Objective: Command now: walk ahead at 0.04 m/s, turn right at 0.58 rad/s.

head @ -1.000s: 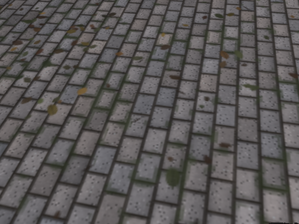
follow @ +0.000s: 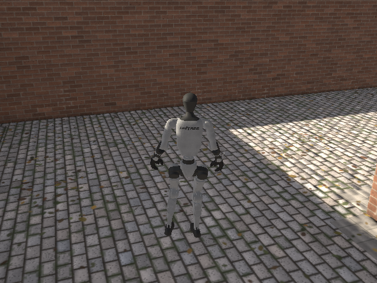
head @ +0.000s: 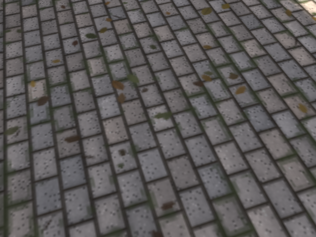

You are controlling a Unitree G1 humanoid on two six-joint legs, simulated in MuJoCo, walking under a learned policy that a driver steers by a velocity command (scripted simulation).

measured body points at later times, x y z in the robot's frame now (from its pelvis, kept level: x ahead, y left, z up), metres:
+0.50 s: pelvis +0.02 +0.01 +0.00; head +0.05 -0.01 +0.45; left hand +0.27 +0.22 -0.08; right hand +0.06 -0.30 -0.11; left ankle +0.06 +0.16 -0.73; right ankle -0.02 -0.10 -0.73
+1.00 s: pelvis +0.05 +0.01 +0.00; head +0.08 +0.02 +0.45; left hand +0.25 +0.24 -0.11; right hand +0.11 -0.30 -0.10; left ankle +0.08 +0.10 -0.73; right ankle -0.02 -0.10 -0.71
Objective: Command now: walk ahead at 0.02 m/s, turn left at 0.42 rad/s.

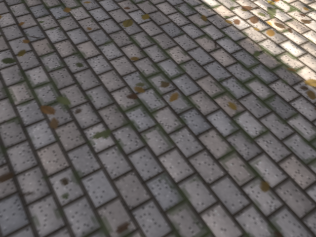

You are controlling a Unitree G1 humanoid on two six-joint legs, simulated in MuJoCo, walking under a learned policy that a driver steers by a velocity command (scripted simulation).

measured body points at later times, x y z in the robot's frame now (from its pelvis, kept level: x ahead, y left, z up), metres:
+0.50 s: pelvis +0.04 -0.03 +0.01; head +0.06 -0.04 +0.46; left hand +0.06 +0.27 -0.08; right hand +0.28 -0.26 -0.09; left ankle +0.00 +0.10 -0.66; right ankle +0.06 -0.14 -0.73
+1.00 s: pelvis +0.19 +0.10 +0.01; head +0.21 +0.12 +0.46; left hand +0.21 +0.40 -0.11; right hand +0.36 -0.14 -0.09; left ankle +0.15 +0.18 -0.73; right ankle +0.25 -0.06 -0.64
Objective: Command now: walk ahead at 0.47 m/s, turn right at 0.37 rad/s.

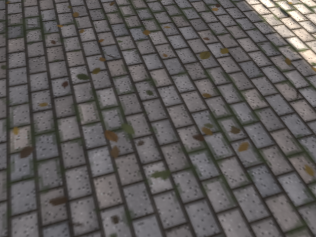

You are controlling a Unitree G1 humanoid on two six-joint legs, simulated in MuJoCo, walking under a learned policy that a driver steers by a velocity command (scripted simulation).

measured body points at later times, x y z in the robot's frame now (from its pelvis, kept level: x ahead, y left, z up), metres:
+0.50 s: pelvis +0.27 -0.05 -0.01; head +0.31 -0.07 +0.44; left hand +0.47 +0.18 -0.11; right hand +0.34 -0.36 -0.10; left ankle +0.30 +0.12 -0.66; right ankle +0.29 -0.12 -0.75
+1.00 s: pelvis +0.57 -0.07 +0.00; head +0.59 -0.07 +0.45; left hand +0.80 +0.11 -0.11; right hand +0.52 -0.35 -0.11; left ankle +0.62 +0.01 -0.75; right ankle +0.50 -0.20 -0.67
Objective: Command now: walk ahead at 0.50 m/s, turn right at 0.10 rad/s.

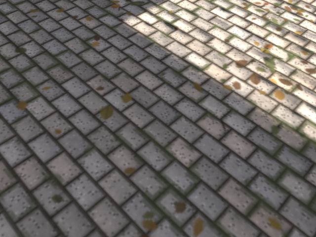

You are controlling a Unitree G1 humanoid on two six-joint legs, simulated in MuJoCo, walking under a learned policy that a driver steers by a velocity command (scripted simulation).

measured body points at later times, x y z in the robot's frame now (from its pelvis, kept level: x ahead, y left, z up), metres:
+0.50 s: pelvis +0.27 -0.06 +0.00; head +0.29 -0.07 +0.45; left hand +0.36 +0.23 -0.10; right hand +0.38 -0.33 -0.13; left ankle +0.23 +0.10 -0.66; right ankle +0.30 -0.15 -0.74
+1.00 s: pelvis +0.51 +0.06 -0.01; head +0.55 +0.08 +0.44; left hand +0.53 +0.37 -0.12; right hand +0.73 -0.16 -0.10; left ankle +0.53 +0.14 -0.74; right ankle +0.53 -0.13 -0.65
